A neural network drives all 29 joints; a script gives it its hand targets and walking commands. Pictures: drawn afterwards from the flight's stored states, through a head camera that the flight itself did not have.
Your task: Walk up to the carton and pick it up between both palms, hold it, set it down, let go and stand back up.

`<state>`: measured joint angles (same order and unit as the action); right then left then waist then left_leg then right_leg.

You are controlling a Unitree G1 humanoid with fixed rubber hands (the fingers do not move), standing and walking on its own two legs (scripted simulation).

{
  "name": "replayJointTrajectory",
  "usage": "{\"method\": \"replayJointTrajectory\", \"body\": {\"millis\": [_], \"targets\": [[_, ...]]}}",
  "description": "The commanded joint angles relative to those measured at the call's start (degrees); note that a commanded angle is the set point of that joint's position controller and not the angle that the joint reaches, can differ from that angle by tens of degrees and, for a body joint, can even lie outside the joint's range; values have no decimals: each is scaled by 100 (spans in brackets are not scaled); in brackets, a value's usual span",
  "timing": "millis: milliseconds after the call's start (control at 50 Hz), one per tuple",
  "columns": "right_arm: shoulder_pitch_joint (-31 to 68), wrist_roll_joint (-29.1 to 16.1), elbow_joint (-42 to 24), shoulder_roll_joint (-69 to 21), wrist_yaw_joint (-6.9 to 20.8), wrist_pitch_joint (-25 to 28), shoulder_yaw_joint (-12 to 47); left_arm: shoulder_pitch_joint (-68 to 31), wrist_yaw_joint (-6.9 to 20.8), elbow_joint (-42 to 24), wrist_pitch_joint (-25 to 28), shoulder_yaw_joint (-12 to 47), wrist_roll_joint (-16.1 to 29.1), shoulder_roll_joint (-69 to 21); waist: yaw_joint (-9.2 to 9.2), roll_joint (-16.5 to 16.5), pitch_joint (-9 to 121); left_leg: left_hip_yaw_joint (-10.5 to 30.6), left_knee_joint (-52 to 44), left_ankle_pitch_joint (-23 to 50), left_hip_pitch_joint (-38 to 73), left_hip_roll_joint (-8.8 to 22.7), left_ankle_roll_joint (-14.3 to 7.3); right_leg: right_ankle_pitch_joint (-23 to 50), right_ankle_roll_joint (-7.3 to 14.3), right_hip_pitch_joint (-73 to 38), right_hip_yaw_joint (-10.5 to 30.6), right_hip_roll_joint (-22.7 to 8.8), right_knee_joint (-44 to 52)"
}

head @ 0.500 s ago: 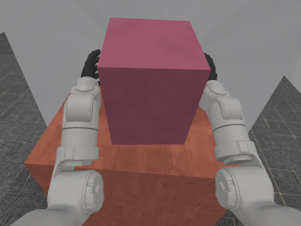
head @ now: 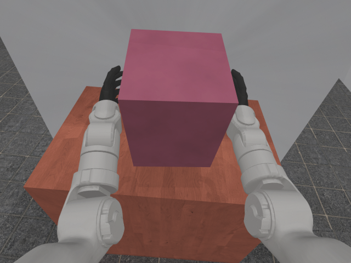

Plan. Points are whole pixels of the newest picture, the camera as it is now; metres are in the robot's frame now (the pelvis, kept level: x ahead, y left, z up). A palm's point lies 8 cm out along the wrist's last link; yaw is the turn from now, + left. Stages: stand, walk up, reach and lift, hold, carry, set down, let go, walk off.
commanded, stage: set down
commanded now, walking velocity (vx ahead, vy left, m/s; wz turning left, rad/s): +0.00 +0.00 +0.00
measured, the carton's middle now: (174, 104) +0.43 +0.02 +0.15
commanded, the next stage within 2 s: none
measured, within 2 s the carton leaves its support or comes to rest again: neither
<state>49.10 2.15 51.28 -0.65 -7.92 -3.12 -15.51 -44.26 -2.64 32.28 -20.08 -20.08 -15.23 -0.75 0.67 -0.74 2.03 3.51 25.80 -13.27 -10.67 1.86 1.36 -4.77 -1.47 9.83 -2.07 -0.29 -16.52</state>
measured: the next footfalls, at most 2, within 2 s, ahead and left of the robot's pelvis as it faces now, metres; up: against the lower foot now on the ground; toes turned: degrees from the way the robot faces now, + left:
none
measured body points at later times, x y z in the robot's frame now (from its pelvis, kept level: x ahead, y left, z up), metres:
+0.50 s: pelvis +0.00 +0.00 +0.00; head -0.01 +0.02 +0.45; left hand +0.42 +0.16 +0.13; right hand +0.43 -0.13 +0.15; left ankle +0.01 +0.13 -0.74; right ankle +0.05 -0.14 -0.74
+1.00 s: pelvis +0.02 +0.00 +0.00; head +0.02 +0.03 +0.45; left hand +0.44 +0.16 +0.11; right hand +0.44 -0.14 +0.13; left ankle +0.01 +0.13 -0.74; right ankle +0.05 -0.14 -0.74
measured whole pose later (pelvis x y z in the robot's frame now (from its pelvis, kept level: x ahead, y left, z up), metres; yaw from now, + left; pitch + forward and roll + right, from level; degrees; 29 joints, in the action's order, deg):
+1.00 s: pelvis +0.02 +0.00 +0.00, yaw +0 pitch +0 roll -2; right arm 49.1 11.7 59.3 -0.5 -5.5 3.1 -22.6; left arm -44.2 -5.4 47.8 -7.3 -20.5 -15.2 -1.0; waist 0.7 -1.0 0.3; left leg 3.4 25.6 -14.7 -10.6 1.9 1.4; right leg -6.2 -1.6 9.8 -2.1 -0.3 -16.4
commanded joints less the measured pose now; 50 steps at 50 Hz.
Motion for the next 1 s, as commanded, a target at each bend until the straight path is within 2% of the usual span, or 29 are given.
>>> {"method": "replayJointTrajectory", "body": {"millis": [0, 80, 160, 200, 220, 240, 300, 320, 340, 360, 400, 440, 460, 500, 520, 540, 580, 600, 620, 640, 660, 700, 780, 800, 860, 880, 900, 960, 980], "targets": [[3862, -71, -934, -2989, 759, 562, 1754, -3832, 816, -455, 493, 2011, 164, -3263, 106, 5, 2759, -562, -795, 1848, 1231, -392, 152, 761, -127, -2285, -420, 272, -12], [4094, -70, -1038, -2941, 798, 663, 1819, -3957, 802, -469, 582, 2029, 162, -3282, -26, -47, 2953, -615, -773, 1939, 1246, -403, 157, 748, -103, -2163, -429, 296, -4], [4116, 14, -1270, -3044, 803, 821, 1840, -4009, 690, -655, 827, 2447, 373, -3544, 137, 143, 3603, -538, -516, 2680, 1469, -343, 327, 1220, -74, -1978, -492, 338, -65], [3797, 212, -977, -3000, 843, 816, 1673, -3780, 713, -265, 845, 2143, 183, -3336, 39, 110, 3282, -598, -630, 2237, 1230, -363, 276, 1044, -89, -2048, -485, 285, -27], [3676, 311, -671, -2881, 865, 784, 1414, -3911, 700, -309, 858, 2095, 140, -3324, 132, 218, 3036, -576, -682, 2121, 1375, -339, 326, 696, -38, -1700, -532, 311, 29], [3660, 338, -542, -2918, 881, 723, 1267, -3850, 741, -9, 854, 1800, 45, -3117, 41, -18, 2881, -646, -733, 1848, 1307, -340, 253, 548, -51, -1817, -470, 317, 66], [3731, 474, -401, -2934, 933, 787, 1020, -4062, 737, 113, 879, 1777, 68, -3276, 111, 46, 2750, -664, -819, 1613, 1170, -317, 269, 273, 9, -1594, -527, 286, 99], [3724, 430, -489, -2995, 952, 816, 1101, -3966, 733, 46, 913, 1828, 62, -3316, -27, 166, 2796, -709, -771, 1962, 1322, -338, 310, 527, -29, -1660, -540, 292, 79], [3892, 505, -445, -2964, 962, 873, 1018, -4167, 740, 157, 999, 1752, 50, -3335, 35, 14, 3075, -670, -766, 1703, 1284, -318, 264, 381, -15, -1518, -503, 283, 86], [4250, 456, -698, -3087, 1011, 928, 1204, -4156, 678, 164, 1019, 1678, 40, -3352, -201, -20, 3153, -705, -806, 1601, 1142, -304, 217, 300, -40, -1595, -509, 316, 87], [4367, 477, -631, -3148, 1039, 1002, 1073, -4598, 598, 184, 1213, 1926, 207, -3471, -29, 122, 3350, -721, -754, 1551, 979, -361, 281, 432, -28, -1529, -492, 262, -9], [4471, 470, -736, -3255, 1075, 1074, 1192, -4689, 516, 210, 1353, 1916, 233, -3535, -216, 86, 3530, -684, -726, 1658, 968, -299, 301, 535, -28, -1546, -515, 300, -57], [4297, 465, -629, -3220, 1104, 1059, 1173, -4622, 481, 268, 1393, 2003, 244, -3536, -127, 212, 3577, -661, -662, 1810, 1070, -309, 338, 589, -4, -1389, -496, 282, -55], [4088, 561, -339, -3200, 1114, 974, 1032, -4499, 496, 519, 1409, 1752, 156, -3379, -160, 3, 3287, -724, -719, 1686, 990, -306, 273, 561, -13, -1445, -446, 283, 15], [3934, 698, -142, -3085, 1145, 996, 796, -4494, 492, 472, 1430, 1677, 39, -3311, -65, 169, 3140, -735, -762, 1575, 954, -298, 347, 383, -2, -1303, -516, 278, 21], [3912, 734, -117, -3196, 1157, 1019, 822, -4745, 496, 287, 1471, 1775, 90, -3465, -59, 255, 3240, -712, -787, 1469, 972, -313, 353, 313, -8, -1371, -519, 252, 7], [4087, 830, -236, -3199, 1185, 1053, 747, -4588, 481, 646, 1503, 1632, 154, -3413, -155, 81, 3157, -751, -879, 1075, 672, -289, 260, 137, -23, -1271, -505, 275, 4], [4046, 921, -201, -3039, 1213, 1038, 555, -4710, 479, 739, 1490, 1631, 132, -3438, -27, 77, 3155, -695, -915, 899, 702, -258, 290, -37, 15, -1191, -545, 282, 28], [3909, 791, 50, -3089, 1225, 986, 589, -4445, 473, 842, 1463, 1559, 79, -3360, -62, 250, 2927, -713, -868, 1203, 807, -281, 283, 152, -2, -1170, -496, 263, 25], [3903, 894, 11, -3210, 1257, 1012, 610, -4625, 482, 772, 1526, 1484, 23, -3377, -201, 121, 2987, -753, -862, 1182, 779, -266, 277, 128, 2, -1265, -450, 243, -1], [3866, 944, 116, -3136, 1248, 1020, 504, -4725, 450, 664, 1566, 1505, 7, -3325, -93, 307, 3110, -788, -867, 1081, 718, -293, 328, 122, 5, -1230, -509, 235, 3], [4099, 906, -122, -3243, 1295, 1104, 714, -4769, 415, 672, 1662, 1516, 81, -3354, -311, 166, 3456, -795, -809, 1415, 744, -262, 307, 338, -30, -1272, -496, 279, -69], [3911, 986, 29, -3368, 1286, 1102, 711, -4848, 373, 553, 1802, 1449, 131, -3374, -229, 61, 3494, -817, -754, 1717, 649, -276, 333, 753, -80, -1525, -494, 250, -125], [3896, 987, 87, -3239, 1304, 1101, 552, -4680, 378, 786, 1806, 1415, 17, -3300, -187, 264, 3486, -783, -696, 1799, 800, -226, 379, 683, -21, -1335, -493, 266, -125], [3691, 974, 313, -3366, 1267, 1117, 557, -4533, 400, 921, 1848, 1275, -44, -3339, -225, 172, 3253, -882, -624, 2143, 779, -258, 381, 1052, -64, -1460, -466, 280, -130], [3573, 1040, 359, -3316, 1298, 1100, 436, -4611, 434, 820, 1829, 1212, -126, -3223, -176, 340, 3151, -856, -656, 2065, 763, -243, 432, 881, -58, -1434, -443, 243, -126], [3580, 1077, 417, -3273, 1324, 1073, 484, -4566, 435, 813, 1846, 1145, -146, -3194, -241, 220, 3203, -823, -678, 1970, 832, -216, 405, 733, -74, -1394, -463, 273, -117], [3615, 1056, 60, -3222, 1321, 1274, 567, -4335, 379, 852, 1887, 1377, -84, -3368, -261, 313, 3632, -790, -519, 2640, 921, -200, 484, 1263, -40, -1316, -497, 317, -203], [3746, 1096, 77, -3239, 1294, 1251, 413, -4469, 391, 859, 1907, 1295, -85, -3408, -185, 255, 3596, -796, -509, 2506, 979, -208, 462, 1086, 3, -1255, -476, 327, -131]]}}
